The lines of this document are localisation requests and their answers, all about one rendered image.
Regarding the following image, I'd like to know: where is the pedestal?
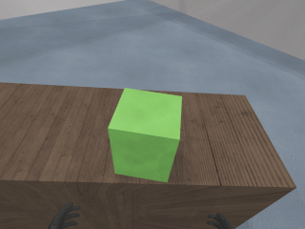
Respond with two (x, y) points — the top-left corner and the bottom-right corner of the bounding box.
(0, 82), (297, 229)

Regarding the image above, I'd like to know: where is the left robot hand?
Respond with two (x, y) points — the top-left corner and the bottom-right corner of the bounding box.
(48, 202), (81, 229)

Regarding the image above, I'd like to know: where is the right robot hand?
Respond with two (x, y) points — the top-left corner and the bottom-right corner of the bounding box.
(207, 212), (233, 229)

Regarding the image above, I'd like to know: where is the carton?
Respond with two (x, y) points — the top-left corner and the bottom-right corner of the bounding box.
(108, 88), (182, 182)

